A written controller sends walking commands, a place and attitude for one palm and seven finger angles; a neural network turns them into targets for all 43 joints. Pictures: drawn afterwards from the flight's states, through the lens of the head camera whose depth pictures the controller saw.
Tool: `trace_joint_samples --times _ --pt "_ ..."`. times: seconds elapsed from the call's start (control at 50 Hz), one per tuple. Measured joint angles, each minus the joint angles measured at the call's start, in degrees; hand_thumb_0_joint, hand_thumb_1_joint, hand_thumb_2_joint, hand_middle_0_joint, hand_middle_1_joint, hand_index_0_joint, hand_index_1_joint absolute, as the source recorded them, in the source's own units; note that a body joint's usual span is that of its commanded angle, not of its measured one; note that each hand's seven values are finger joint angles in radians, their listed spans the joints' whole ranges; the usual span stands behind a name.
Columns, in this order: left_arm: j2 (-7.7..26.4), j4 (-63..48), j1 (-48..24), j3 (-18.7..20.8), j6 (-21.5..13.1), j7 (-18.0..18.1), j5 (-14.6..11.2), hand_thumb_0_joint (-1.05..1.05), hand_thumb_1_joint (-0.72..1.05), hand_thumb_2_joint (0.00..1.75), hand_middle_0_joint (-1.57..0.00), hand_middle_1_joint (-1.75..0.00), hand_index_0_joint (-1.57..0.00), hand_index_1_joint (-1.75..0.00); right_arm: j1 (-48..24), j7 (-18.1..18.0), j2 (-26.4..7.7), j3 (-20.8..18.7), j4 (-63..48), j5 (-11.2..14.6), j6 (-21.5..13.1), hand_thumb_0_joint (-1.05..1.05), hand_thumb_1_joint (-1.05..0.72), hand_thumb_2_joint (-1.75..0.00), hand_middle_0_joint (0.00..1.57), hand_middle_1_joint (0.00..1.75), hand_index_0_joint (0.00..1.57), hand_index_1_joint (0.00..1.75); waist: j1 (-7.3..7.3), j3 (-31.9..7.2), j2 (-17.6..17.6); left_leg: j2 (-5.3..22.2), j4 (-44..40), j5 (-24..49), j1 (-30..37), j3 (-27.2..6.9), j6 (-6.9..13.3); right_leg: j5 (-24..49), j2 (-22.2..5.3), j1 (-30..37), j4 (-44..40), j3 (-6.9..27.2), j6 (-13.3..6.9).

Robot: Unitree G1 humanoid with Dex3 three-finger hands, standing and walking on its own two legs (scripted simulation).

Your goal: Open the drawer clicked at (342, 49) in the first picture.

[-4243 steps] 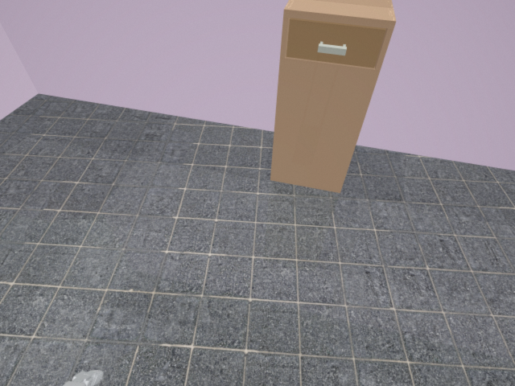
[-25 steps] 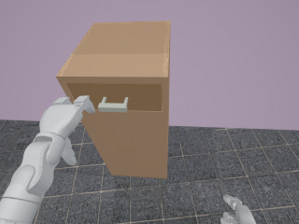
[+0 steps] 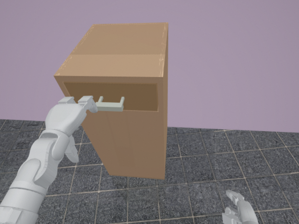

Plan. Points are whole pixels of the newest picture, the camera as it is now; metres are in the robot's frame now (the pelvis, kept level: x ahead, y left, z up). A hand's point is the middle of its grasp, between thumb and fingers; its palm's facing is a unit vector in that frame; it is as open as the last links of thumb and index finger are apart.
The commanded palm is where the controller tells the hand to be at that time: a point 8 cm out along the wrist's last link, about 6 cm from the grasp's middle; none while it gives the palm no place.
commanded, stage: move the hooked fingers above the handle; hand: left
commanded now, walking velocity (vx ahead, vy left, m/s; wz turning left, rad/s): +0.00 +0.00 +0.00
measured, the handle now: (110, 102) +0.51 +0.22 +0.00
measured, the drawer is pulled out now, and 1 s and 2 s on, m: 0.00 0.00 0.00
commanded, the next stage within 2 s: none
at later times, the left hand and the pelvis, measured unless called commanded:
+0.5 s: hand (89, 115) +0.38 +0.23 +0.08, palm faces +0.02 -0.07 -1.00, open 13.9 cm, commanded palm +0.36 +0.24 +0.15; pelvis +0.02 +0.01 +0.00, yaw -1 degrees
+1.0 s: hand (98, 109) +0.42 +0.22 +0.06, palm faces -0.04 -0.04 -1.00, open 13.9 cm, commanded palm +0.41 +0.23 +0.13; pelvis +0.02 +0.00 -0.01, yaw -1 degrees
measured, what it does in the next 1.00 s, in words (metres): stands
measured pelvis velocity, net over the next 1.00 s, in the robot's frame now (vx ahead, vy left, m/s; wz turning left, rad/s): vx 0.02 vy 0.00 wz -0.02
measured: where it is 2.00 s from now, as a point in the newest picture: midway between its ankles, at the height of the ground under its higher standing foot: outside the picture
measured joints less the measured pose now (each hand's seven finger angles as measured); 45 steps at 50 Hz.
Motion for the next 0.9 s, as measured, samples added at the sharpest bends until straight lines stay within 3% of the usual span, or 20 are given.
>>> trace_joint_samples --times 0.12,0.32,0.46,0.62,0.9 --pt "-0.57 2.68 -3.68 -0.20 -2.44 2.29 1.05 -0.01 -0.49 0.30 -0.32 -1.20 -0.32 -1.20 1.02 -0.16 -0.05 -0.87 0.62 -0.10 -0.46 0.01 -0.90 -0.90 0.20 0.30 0.20 0.29 -0.10 -0.30 -0.42 -0.03 1.24 -0.70 -1.77 -0.08 0.01 -0.55 -0.03 -1.60 0.92 -0.07 -0.01" --pt "-1.66 6.25 -6.32 -0.27 1.12 3.37 1.90 -0.01 -0.49 0.30 -0.32 -1.20 -0.31 -1.20 3.28 0.76 -0.05 -1.37 1.00 0.09 1.12 0.01 -0.90 -0.90 0.20 0.30 0.20 0.29 -1.34 -1.57 -0.36 -0.32 2.18 -1.94 -3.52 1.23 0.53 -1.53 -0.40 -3.93 2.19 1.25 0.50" --pt "-2.06 5.44 -5.25 -0.69 0.65 3.74 2.14 -0.01 -0.49 0.30 -0.32 -1.20 -0.31 -1.20 4.50 0.84 0.06 -1.89 0.80 0.01 1.53 0.01 -0.90 -0.90 0.20 0.30 0.20 0.29 -1.55 -2.03 -0.64 -0.51 3.13 -2.94 -4.21 1.66 0.81 -2.31 -0.62 -4.64 2.96 1.68 0.80" --pt "-3.03 9.88 -9.47 -2.75 1.58 6.02 3.60 -0.01 -0.49 0.30 -0.32 -1.20 -0.32 -1.20 3.89 0.69 0.47 -2.02 1.40 0.20 1.22 0.01 -0.90 -0.90 0.20 0.30 0.20 0.29 -1.47 -2.34 -1.10 -0.67 4.53 -3.50 -5.98 1.24 0.85 -2.92 -0.78 -6.11 4.13 1.27 0.82" --pt "-3.42 19.84 -16.26 -2.59 1.77 5.55 4.76 -0.01 -0.49 0.30 -0.32 -1.20 -0.31 -1.20 5.07 0.37 0.54 -1.92 1.06 0.25 2.07 0.00 -0.90 -0.90 0.20 0.30 0.20 0.29 -3.10 -3.91 -1.37 -0.13 6.13 -4.39 -7.93 1.52 0.54 -3.71 -0.27 -8.30 5.83 1.60 0.47"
